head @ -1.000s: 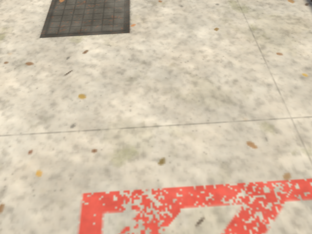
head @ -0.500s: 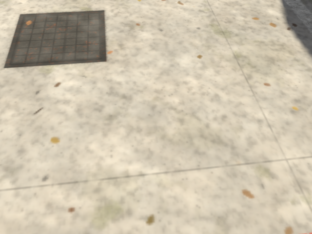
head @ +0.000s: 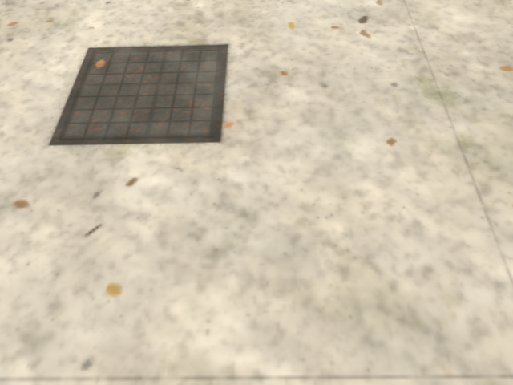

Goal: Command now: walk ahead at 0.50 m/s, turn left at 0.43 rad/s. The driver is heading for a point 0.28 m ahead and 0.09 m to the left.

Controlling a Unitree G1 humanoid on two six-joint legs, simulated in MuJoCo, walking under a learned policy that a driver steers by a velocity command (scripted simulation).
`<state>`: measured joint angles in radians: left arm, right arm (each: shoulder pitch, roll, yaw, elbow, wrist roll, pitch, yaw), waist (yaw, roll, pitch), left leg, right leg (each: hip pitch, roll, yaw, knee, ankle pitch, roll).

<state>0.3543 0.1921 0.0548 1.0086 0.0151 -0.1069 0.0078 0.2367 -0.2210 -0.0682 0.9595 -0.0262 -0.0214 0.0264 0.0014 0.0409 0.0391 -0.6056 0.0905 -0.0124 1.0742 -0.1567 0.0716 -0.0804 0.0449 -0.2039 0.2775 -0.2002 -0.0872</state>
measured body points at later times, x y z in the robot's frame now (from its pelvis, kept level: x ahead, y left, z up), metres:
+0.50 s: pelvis +0.19 +0.04 -0.01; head +0.22 +0.06 +0.44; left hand +0.20 +0.28 -0.16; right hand +0.29 -0.18 -0.15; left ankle +0.25 +0.10 -0.75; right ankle +0.21 -0.11 -0.69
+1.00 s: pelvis +0.24 +0.01 +0.00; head +0.24 +0.01 +0.45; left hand +0.20 +0.22 -0.16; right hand +0.28 -0.21 -0.16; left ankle +0.25 +0.10 -0.75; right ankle +0.24 -0.10 -0.75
